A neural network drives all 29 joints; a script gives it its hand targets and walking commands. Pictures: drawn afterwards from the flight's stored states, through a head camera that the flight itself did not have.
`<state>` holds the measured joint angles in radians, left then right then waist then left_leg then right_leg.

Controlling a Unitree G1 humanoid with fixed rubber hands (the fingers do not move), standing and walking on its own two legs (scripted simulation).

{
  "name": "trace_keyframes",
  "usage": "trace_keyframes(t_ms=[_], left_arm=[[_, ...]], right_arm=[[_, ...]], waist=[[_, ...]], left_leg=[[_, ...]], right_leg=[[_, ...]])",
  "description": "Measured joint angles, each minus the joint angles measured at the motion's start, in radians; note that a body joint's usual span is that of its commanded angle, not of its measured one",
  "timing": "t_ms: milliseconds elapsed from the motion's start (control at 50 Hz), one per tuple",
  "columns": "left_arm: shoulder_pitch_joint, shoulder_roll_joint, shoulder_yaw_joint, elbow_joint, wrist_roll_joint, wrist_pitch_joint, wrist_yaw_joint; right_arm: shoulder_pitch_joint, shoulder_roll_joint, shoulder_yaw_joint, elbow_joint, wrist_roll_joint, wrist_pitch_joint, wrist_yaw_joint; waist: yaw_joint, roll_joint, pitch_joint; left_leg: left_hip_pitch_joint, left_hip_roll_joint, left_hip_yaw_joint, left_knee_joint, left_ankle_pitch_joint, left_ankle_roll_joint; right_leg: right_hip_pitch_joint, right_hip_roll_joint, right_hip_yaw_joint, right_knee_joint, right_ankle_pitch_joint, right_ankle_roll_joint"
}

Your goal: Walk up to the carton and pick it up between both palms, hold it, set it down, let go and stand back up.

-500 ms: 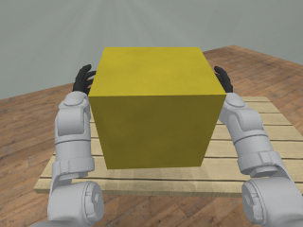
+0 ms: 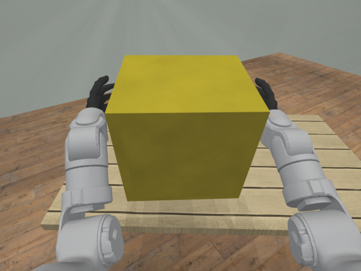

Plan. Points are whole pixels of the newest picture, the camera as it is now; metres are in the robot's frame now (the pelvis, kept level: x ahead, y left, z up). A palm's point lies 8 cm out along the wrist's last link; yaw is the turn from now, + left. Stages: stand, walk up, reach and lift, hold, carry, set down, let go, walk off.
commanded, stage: hold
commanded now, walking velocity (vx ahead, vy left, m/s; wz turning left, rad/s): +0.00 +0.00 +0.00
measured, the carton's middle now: (182, 127) +0.39 -0.01 +0.18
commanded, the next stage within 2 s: none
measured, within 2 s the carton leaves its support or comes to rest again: neither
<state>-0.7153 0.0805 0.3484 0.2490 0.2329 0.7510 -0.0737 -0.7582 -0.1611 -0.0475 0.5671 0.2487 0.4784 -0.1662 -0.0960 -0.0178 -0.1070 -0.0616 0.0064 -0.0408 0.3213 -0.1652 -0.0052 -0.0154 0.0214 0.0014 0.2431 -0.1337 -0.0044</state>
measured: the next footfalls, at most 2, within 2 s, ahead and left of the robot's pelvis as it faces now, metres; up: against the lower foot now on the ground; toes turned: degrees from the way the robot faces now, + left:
none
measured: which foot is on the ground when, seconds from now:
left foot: down 0.00-1.00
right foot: down 0.00-1.00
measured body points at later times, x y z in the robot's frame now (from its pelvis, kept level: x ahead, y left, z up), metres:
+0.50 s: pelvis +0.00 +0.00 +0.00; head -0.08 +0.02 +0.44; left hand +0.38 +0.17 +0.24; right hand +0.37 -0.18 +0.23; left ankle +0.01 +0.12 -0.75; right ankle +0.01 -0.12 -0.75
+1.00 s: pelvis +0.00 +0.00 +0.00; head -0.08 +0.02 +0.44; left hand +0.38 +0.17 +0.24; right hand +0.37 -0.18 +0.23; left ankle +0.01 +0.12 -0.75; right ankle +0.01 -0.12 -0.75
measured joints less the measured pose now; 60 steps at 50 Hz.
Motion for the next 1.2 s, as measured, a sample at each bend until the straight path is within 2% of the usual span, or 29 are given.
trace_keyframes(t_ms=[340,760,1200], left_arm=[[0.021,-0.005,-0.004,-0.031,-0.001,0.007,-0.001],[-0.015,0.000,0.003,0.021,0.004,-0.004,0.000],[0.015,-0.003,-0.003,-0.017,-0.001,0.003,-0.002]], right_arm=[[0.019,0.000,0.004,-0.028,0.008,0.005,-0.004],[-0.011,0.002,-0.011,0.015,-0.008,0.001,0.004],[0.014,0.004,-0.002,-0.021,0.001,0.008,-0.003]], waist=[[-0.003,0.000,0.002],[0.000,-0.002,-0.003],[-0.002,0.001,-0.001]], left_leg=[[0.004,-0.001,0.001,0.003,-0.002,0.001],[-0.002,-0.002,0.002,-0.004,0.005,0.002],[-0.001,-0.003,-0.001,0.002,0.000,0.002]], right_leg=[[0.006,0.000,0.003,-0.001,0.000,0.001],[-0.005,-0.001,0.003,0.003,0.001,0.000],[0.001,0.000,0.002,0.001,0.000,0.001]])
